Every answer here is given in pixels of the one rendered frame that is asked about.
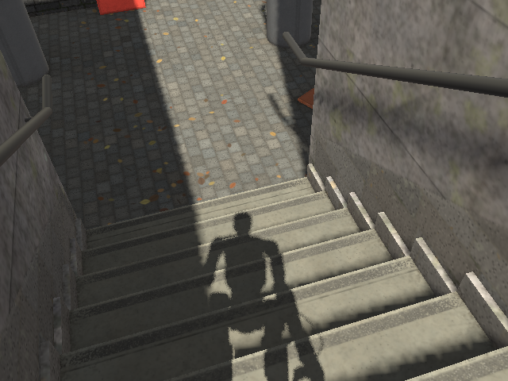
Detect stairs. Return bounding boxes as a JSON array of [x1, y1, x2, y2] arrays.
[[60, 177, 508, 381]]

